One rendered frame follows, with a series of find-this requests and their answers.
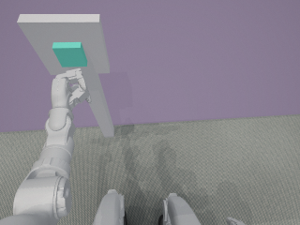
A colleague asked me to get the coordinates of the left robot upper arm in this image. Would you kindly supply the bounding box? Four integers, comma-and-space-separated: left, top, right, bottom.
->
0, 175, 72, 225

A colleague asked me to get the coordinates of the left robot hand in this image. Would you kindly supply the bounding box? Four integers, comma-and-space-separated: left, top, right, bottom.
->
51, 68, 92, 111

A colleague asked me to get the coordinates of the robot left forearm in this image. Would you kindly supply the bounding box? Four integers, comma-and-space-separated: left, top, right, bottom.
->
12, 107, 76, 216

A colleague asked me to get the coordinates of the robot right shin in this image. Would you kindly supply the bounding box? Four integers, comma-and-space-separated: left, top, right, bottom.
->
162, 193, 177, 225

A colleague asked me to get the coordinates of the panel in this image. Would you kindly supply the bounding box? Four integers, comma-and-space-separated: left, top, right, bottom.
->
17, 14, 114, 138

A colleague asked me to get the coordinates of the button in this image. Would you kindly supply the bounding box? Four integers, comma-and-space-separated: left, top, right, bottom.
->
52, 42, 88, 68

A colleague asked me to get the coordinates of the robot left thigh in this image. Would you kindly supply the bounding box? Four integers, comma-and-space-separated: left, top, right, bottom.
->
92, 193, 125, 225

